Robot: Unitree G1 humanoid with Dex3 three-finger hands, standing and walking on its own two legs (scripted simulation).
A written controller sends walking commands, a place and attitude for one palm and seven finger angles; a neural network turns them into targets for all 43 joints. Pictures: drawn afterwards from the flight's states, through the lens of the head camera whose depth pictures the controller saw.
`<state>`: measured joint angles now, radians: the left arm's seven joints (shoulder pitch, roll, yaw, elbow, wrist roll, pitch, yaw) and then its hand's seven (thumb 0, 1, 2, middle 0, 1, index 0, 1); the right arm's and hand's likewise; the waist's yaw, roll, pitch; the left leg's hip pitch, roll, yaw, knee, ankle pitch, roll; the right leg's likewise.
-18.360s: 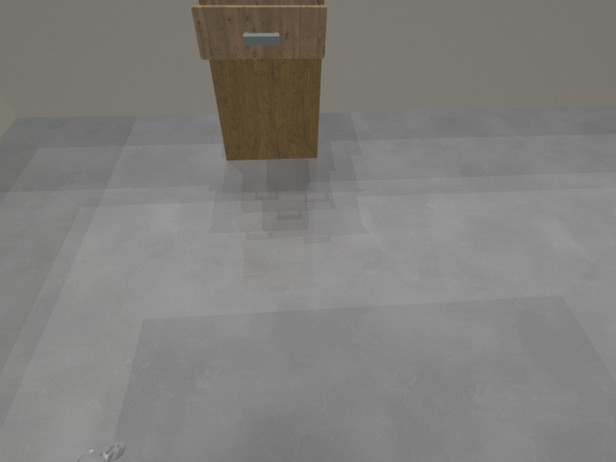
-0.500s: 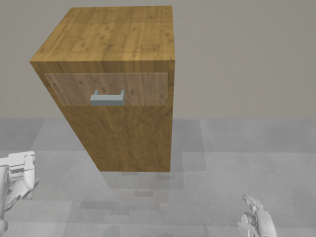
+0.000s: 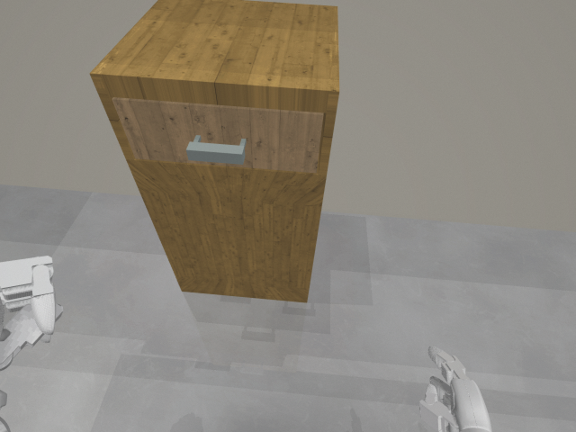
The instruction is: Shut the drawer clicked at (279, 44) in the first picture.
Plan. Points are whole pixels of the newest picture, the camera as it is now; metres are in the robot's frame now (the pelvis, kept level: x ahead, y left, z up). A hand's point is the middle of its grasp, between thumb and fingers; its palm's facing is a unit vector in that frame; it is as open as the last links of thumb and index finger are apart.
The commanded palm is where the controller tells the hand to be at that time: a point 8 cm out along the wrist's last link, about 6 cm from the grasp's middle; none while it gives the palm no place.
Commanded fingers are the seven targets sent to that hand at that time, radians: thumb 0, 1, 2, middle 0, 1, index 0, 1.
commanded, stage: step back with the hand held close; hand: left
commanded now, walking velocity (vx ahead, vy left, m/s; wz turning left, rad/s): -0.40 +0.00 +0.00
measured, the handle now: (218, 146) +0.66 +0.21 -0.01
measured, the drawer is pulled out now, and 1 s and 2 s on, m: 0.00 0.00 0.00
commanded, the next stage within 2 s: stop stepping back and stand still in 0.78 s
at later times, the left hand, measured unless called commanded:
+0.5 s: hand (35, 363) +0.14 +0.23 +0.17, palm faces +0.36 -0.81 -0.46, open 3.2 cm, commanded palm +0.07 +0.28 +0.19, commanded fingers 0.00 0.90 0.90 -1.40 -1.60 -1.40 -1.60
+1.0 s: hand out of the picture +0.08 +0.19 +0.19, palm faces +0.19 -0.85 -0.50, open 3.2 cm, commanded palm +0.01 +0.24 +0.19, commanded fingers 0.00 0.90 0.90 -1.40 -1.60 -1.40 -1.60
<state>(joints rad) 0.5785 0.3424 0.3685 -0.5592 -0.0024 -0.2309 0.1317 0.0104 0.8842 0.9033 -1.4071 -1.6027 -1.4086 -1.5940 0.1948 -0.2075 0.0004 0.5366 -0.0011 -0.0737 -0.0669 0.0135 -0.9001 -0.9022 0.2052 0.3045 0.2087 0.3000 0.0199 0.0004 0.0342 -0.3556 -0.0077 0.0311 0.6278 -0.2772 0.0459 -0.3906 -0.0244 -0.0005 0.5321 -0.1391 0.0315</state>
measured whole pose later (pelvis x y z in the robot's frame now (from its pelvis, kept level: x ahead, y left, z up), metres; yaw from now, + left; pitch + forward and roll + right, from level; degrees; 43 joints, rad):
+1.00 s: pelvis -0.15 -0.03 +0.01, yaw -6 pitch +1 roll -2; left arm 0.60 0.48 0.43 -0.61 -0.07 -0.28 0.09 0.01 0.88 0.90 -1.41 -1.60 -1.41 -1.59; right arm 0.18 -0.17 0.00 0.59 -0.01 -0.12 -0.06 0.01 -0.90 -0.90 0.21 0.30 0.21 0.30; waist -0.04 -0.03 0.02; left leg -0.42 0.07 0.08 0.40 0.00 0.02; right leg -0.23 0.02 0.00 0.65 -0.50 0.02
